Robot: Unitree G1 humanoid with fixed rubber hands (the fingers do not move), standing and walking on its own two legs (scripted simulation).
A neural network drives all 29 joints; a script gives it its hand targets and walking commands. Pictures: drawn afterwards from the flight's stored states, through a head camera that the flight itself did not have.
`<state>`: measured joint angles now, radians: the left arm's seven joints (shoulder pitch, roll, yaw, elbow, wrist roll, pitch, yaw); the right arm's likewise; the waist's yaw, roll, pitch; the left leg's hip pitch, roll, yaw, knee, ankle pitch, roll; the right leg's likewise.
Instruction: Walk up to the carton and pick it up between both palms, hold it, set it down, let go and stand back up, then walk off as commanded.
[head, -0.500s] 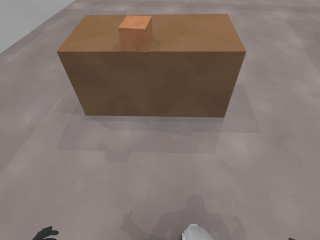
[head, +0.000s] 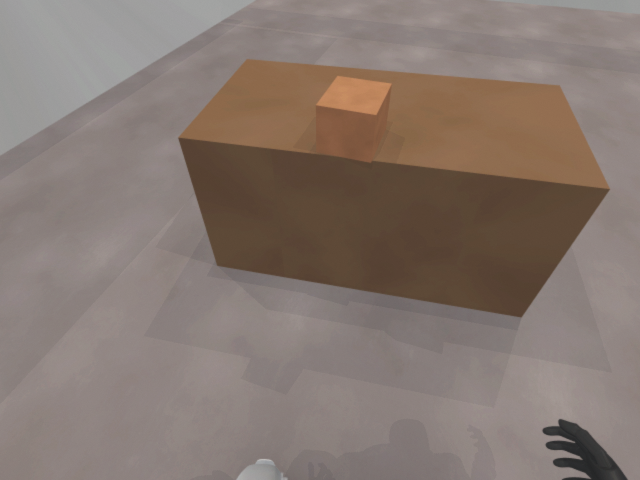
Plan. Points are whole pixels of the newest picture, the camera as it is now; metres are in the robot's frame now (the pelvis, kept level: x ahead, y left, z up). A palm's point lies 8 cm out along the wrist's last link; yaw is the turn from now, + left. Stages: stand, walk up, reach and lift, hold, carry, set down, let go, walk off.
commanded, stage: walk up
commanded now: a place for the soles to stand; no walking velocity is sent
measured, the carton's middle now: (353, 118) +1.07 +0.00 -0.08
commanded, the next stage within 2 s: none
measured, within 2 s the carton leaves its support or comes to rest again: neither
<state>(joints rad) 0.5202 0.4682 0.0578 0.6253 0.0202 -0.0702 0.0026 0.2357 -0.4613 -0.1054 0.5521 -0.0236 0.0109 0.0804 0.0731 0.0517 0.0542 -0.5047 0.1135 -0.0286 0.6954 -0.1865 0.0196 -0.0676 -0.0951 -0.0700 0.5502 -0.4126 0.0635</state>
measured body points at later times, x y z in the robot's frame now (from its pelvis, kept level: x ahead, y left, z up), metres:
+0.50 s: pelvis +0.22 +0.06 +0.00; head +0.23 +0.05 +0.45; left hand +0.40 +0.34 -0.07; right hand +0.21 -0.28 -0.08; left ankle +0.16 +0.17 -0.72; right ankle +0.37 -0.08 -0.70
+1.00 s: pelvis +0.40 +0.05 +0.01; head +0.39 +0.04 +0.46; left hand +0.45 +0.39 -0.06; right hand +0.51 -0.28 -0.07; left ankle +0.52 +0.21 -0.69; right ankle +0.38 -0.08 -0.72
